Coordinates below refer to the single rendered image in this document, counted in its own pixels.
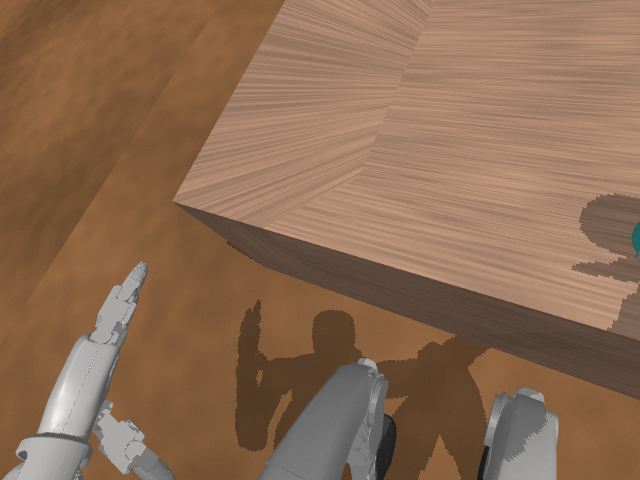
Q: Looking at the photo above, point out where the left robot foot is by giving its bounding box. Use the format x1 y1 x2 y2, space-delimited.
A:
375 414 396 480

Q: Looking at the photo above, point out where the left robot hand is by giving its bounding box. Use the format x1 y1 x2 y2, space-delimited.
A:
37 261 176 480

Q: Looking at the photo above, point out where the can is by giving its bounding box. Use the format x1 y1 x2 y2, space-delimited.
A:
632 221 640 253

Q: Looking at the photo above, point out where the left robot arm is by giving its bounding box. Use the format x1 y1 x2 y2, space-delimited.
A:
2 433 93 480

